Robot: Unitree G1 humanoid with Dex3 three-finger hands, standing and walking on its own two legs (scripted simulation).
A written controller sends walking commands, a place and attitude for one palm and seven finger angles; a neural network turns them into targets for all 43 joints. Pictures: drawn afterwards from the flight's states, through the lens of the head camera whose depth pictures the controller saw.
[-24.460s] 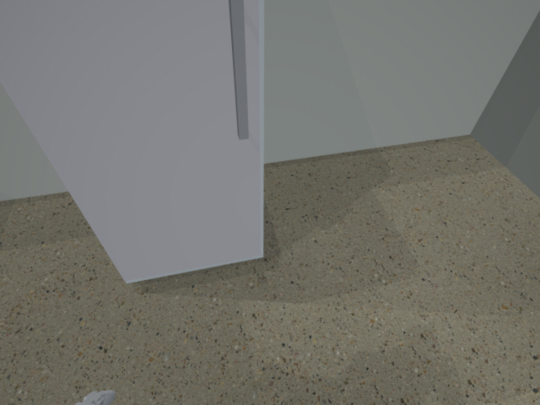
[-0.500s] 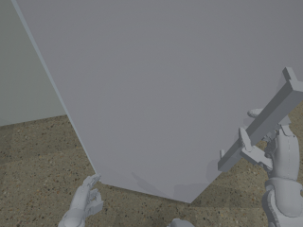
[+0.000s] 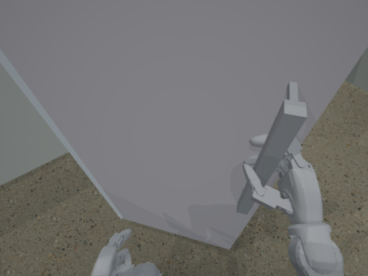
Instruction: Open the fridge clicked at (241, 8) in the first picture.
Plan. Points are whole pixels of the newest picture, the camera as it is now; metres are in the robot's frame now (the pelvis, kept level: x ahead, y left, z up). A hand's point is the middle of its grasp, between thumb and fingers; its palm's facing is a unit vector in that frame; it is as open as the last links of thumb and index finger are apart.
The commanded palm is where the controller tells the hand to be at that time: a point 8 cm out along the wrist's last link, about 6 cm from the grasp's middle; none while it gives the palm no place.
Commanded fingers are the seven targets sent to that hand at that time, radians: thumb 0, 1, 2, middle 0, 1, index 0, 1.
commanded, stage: walk backward, drawing the door open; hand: right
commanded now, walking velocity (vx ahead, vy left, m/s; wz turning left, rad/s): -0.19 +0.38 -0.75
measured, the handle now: (260, 164) +0.30 -0.12 +0.12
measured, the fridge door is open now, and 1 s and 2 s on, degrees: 51 76 71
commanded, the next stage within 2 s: stop walking and hold the door back in 0.62 s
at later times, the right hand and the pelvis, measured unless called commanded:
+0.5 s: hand (213, 266) +0.13 -0.03 +0.14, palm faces +0.35 +0.92 -0.18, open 7.2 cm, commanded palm +0.08 -0.06 +0.13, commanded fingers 0.00 -0.90 -0.90 0.45 1.40 0.45 1.40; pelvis -0.07 +0.20 -0.01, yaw -25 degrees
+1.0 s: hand out of the picture +0.09 +0.02 +0.13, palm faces +0.77 +0.59 -0.25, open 6.3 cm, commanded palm +0.04 -0.02 +0.12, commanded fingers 0.00 -0.90 -0.90 0.45 1.40 0.45 1.40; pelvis -0.05 +0.38 -0.01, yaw -39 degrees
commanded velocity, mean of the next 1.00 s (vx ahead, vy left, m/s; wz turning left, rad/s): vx -0.08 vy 0.13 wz -0.48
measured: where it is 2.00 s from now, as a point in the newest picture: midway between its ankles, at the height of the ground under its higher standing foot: outside the picture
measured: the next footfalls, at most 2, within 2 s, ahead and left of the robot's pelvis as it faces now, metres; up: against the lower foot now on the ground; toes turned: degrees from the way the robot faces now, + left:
left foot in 0.10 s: +0.00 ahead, +0.19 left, +0.00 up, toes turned -5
right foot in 0.38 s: -0.07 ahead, +0.06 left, +0.00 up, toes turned -27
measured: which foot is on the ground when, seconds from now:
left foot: up 0.00-0.08, down 0.10-0.36, up 0.38-0.70, down 0.72-1.00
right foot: down 0.00-0.10, up 0.12-0.36, down 0.38-0.72, up 0.74-1.00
